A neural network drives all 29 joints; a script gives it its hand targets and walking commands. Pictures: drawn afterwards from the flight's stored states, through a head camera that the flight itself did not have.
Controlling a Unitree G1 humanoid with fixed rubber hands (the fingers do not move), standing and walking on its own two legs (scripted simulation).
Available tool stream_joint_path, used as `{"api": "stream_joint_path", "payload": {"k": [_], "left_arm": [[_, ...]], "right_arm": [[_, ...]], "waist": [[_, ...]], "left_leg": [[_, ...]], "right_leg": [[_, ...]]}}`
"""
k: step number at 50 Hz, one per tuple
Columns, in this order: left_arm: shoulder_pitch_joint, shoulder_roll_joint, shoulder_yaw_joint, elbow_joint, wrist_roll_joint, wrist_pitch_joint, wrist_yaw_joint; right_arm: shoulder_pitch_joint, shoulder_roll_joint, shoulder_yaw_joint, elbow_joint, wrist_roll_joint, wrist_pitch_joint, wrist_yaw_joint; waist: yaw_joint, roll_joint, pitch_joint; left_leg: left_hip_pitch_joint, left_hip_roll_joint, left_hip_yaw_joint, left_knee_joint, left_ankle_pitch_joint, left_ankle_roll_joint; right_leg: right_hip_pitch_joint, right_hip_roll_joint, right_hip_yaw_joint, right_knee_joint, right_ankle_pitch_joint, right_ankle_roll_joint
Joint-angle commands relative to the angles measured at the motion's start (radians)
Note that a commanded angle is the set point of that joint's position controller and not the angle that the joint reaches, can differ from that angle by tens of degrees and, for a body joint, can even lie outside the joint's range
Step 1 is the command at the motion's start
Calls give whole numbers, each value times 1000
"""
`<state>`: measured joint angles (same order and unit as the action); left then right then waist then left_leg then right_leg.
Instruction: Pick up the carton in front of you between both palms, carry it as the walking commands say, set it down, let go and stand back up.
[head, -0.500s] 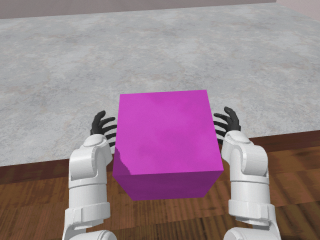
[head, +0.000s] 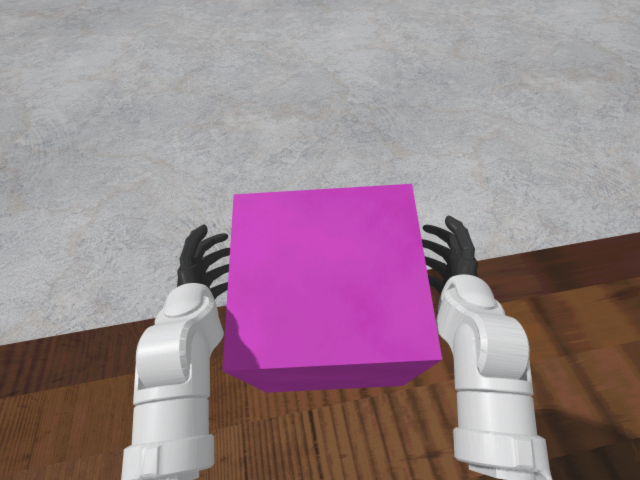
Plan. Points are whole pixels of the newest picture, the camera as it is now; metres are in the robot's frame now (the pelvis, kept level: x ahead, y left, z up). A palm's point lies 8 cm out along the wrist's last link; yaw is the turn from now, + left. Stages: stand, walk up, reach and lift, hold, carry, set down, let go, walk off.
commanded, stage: carry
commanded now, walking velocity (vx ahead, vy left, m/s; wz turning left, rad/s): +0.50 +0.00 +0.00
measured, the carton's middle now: (329, 302) +0.35 -0.01 +0.01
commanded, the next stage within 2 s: none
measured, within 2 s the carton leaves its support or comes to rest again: neither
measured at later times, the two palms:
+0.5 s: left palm (253, 173) +0.67 +0.11 -0.03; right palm (408, 156) +0.70 -0.19 -0.04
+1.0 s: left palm (283, 118) +1.06 +0.07 -0.17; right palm (395, 118) +1.02 -0.24 -0.16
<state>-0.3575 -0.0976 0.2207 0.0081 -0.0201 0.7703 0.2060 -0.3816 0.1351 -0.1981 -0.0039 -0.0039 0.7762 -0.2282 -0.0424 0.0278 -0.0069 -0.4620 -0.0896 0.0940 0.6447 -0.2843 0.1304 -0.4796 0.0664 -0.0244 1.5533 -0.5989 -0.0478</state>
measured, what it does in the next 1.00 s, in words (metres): goes down: right foot 0.11 m lower, then left foot 0.11 m lower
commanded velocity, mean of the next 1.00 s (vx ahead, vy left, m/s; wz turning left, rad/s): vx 0.50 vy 0.00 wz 0.00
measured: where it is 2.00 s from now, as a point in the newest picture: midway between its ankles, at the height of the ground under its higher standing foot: (333, 235)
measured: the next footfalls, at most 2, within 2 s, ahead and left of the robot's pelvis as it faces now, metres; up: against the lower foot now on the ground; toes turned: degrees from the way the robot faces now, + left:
right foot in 0.34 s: +0.40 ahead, -0.11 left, -0.11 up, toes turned +0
left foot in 0.78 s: +0.70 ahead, -0.01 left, -0.22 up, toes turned -1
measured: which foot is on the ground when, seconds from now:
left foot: down 0.00-0.38, up 0.40-0.76, down 0.78-1.00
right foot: up 0.00-0.32, down 0.34-0.80, up 0.82-1.00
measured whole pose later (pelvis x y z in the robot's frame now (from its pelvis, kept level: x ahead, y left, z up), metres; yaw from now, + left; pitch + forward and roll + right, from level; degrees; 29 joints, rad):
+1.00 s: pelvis +0.71 -0.05 -0.22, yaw -1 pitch +6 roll +0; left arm -0.36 -0.14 0.31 0.09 0.07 0.80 0.22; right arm -0.39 0.12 -0.18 0.08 0.05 0.83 -0.24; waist -0.14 0.04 -0.03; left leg -0.36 -0.12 0.05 0.71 -0.45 0.14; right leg -0.69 0.00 0.06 1.11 -0.35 -0.01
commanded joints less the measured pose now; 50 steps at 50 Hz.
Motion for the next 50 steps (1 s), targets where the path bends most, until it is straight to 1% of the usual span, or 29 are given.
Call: {"api": "stream_joint_path", "payload": {"k": [1,3,6,8,12,14,15,16,17,18,19,20,21,22,23,24,27,29,31,33,37,38,39,40,41,42,44,46,50], "left_arm": [[-437,-611,-470,-79,-53,30,33],[-437,-633,-435,-7,6,40,23],[-519,-712,-460,-38,-11,25,-1],[-584,-776,-488,-49,-49,12,-10],[-624,-695,-513,-124,-59,4,6],[-534,-647,-483,-68,-30,35,19],[-523,-608,-462,-89,-46,38,14],[-521,-584,-467,-89,-35,48,21],[-440,-564,-459,-45,-18,62,19],[-475,-560,-443,-35,-32,67,17],[-509,-558,-472,-12,-39,82,25],[-552,-589,-497,-70,-109,90,22],[-544,-615,-501,-48,-140,95,22],[-570,-592,-512,-28,-127,97,27],[-587,-646,-530,-20,-121,90,18],[-612,-700,-556,-52,-152,79,8],[-712,-805,-621,-78,-232,54,-29],[-684,-841,-644,-90,-236,31,-49],[-680,-803,-643,-156,-250,1,-46],[-548,-739,-621,-74,-206,-4,-28],[-474,-727,-619,-77,-196,7,-34],[-548,-707,-628,-125,-178,10,-33],[-542,-715,-619,-102,-192,16,-29],[-581,-707,-630,-160,-197,16,-27],[-500,-660,-608,-95,-167,34,-21],[-464,-639,-541,-91,-112,45,-7],[-462,-584,-448,-80,-44,45,31],[-464,-637,-400,4,-33,45,29],[-574,-716,-433,-13,-32,-4,2]], "right_arm": [[-468,669,582,-82,212,15,9],[-607,686,621,-104,220,17,31],[-618,766,641,-77,244,15,56],[-613,805,622,-73,230,9,67],[-566,738,585,-84,230,3,53],[-524,674,571,-51,207,15,26],[-510,688,597,-61,189,24,12],[-465,678,571,-10,157,38,6],[-444,645,552,-14,144,41,3],[-513,644,532,-38,138,56,-3],[-497,605,492,15,98,74,-17],[-439,590,457,-27,95,74,-29],[-471,576,437,-25,87,85,-33],[-455,579,425,49,86,86,-33],[-502,596,425,28,56,69,-27],[-540,632,427,-26,107,53,-12],[-552,673,402,10,53,22,-11],[-634,716,460,-96,99,-17,3],[-626,715,499,-98,138,-36,9],[-493,661,496,-40,93,-30,3],[-539,597,504,-127,112,-24,4],[-449,617,469,-77,60,-12,4],[-472,589,466,-105,69,-3,1],[-464,594,482,-77,94,1,-3],[-383,575,461,-53,78,17,-3],[-453,594,520,-95,123,19,-2],[-486,638,575,-50,182,33,7],[-590,682,605,-97,251,26,18],[-625,794,638,-40,244,4,53]], "waist": [[-46,27,-479],[-27,-38,-405],[-63,26,-379],[-29,70,-423],[-86,59,-304],[-59,125,-317],[32,96,-321],[83,39,-398],[156,1,-435],[151,-227,-384],[105,-252,-404],[115,-205,-463],[135,-151,-452],[124,-128,-405],[154,-19,-384],[130,-108,-475],[131,-95,-428],[152,-103,-482],[174,-102,-437],[235,-90,-376],[110,-120,-393],[-14,-99,-437],[-110,29,-447],[-95,217,-470],[-29,105,-506],[-48,113,-546],[-69,-39,-477],[-51,-98,-415],[-62,48,-457]], "left_leg": [[668,398,-644,-69,387,224],[521,336,-589,-83,337,159],[413,339,-509,-140,521,150],[477,231,-290,-24,641,49],[296,135,-219,18,347,35],[302,160,-164,133,322,47],[280,186,-177,225,471,23],[278,161,-45,470,539,-37],[146,153,-37,654,483,-56],[-117,41,-43,857,-214,-88],[-264,-1,-93,867,-315,-90],[-363,18,-144,914,-248,-92],[-368,57,-148,851,-229,-80],[-414,62,-139,836,-274,-103],[-462,78,-169,716,-259,-113],[-390,77,-182,663,-222,-109],[-326,79,-137,464,-238,-114],[-360,115,-139,437,142,-100],[-297,77,-50,155,307,-91],[-137,21,16,-68,452,-106],[261,3,54,-73,657,-40],[382,-2,65,-95,605,-12],[539,120,-35,-169,588,51],[824,291,-301,-30,1026,130],[841,325,-438,-15,1010,125],[810,400,-566,-64,657,195],[731,398,-707,-35,487,241],[572,366,-652,-71,631,196],[553,251,-437,-30,676,111]], "right_leg": [[-460,-66,103,-58,41,28],[-379,-82,98,-258,98,47],[-275,-82,32,-478,258,74],[-272,-85,4,-552,545,33],[-36,-11,-86,-1008,937,17],[69,-35,-128,-1037,952,-9],[166,-53,-106,-1050,906,-31],[344,-30,-162,-1003,928,-34],[471,-67,-95,-1043,916,-51],[619,-226,105,-935,1170,-78],[703,-329,396,-931,1150,-129],[734,-412,522,-978,871,-224],[678,-342,490,-975,736,-192],[642,-339,552,-979,697,-251],[641,-279,562,-968,848,-253],[607,-315,575,-941,799,-258],[483,-304,479,-968,817,-263],[535,-284,381,-862,795,-222],[506,-134,257,-862,848,-128],[438,-80,179,-809,772,-138],[213,-92,99,-613,816,-54],[212,-104,36,-417,1042,-19],[60,-53,-1,-66,752,9],[-258,40,-8,100,-13,29],[-330,36,28,-24,-7,-5],[-393,2,54,-12,32,-1],[-487,-61,147,-117,84,10],[-440,-65,110,-298,150,40],[-322,-81,56,-561,445,37]]}}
